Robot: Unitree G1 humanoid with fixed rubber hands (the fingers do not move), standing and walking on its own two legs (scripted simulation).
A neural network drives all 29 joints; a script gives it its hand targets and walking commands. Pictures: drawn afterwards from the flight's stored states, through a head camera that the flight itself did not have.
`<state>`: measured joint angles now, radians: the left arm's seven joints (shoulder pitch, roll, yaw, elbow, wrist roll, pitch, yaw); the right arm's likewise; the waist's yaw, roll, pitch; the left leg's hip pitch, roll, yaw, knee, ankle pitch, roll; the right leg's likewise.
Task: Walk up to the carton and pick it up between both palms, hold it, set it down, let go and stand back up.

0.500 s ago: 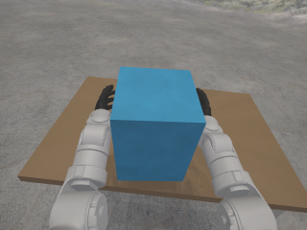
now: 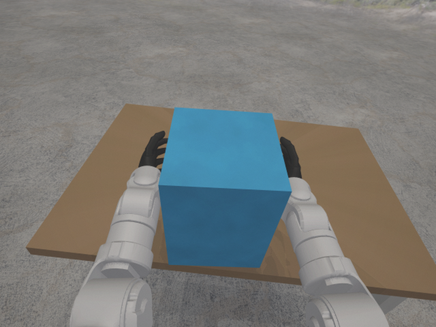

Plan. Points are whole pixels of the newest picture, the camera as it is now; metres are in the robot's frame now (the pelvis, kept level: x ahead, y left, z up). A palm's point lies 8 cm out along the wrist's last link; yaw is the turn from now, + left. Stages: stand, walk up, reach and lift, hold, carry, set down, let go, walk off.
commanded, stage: set down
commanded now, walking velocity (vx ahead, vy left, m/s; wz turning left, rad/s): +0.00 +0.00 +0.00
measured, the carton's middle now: (219, 191) +0.34 -0.01 +0.11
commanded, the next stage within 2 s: none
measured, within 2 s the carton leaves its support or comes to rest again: rests again in 0.88 s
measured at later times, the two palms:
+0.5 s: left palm (151, 181) +0.38 +0.12 +0.10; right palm (286, 192) +0.35 -0.15 +0.10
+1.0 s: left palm (154, 191) +0.38 +0.11 +0.07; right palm (286, 202) +0.34 -0.15 +0.08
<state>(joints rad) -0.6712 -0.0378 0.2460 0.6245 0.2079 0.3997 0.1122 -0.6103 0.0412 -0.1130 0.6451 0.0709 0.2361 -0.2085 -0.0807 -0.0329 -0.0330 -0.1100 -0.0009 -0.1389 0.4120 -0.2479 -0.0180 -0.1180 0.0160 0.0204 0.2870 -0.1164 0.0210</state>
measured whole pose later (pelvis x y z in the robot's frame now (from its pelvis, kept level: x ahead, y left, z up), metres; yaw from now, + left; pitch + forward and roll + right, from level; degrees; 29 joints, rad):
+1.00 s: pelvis +0.00 +0.00 +0.00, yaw +0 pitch -1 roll -1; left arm -0.57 -0.08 0.25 0.68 0.24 0.21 0.10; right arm -0.47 0.11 -0.20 0.65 -0.06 0.05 -0.16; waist -0.07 -0.02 -0.02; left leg -0.15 0.00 -0.12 0.40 -0.24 -0.01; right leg -0.17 0.00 0.01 0.29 -0.12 0.02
